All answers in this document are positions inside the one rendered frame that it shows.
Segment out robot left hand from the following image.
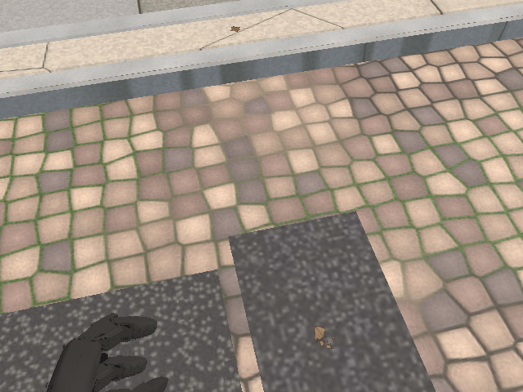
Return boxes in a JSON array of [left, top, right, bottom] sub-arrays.
[[46, 313, 168, 392]]

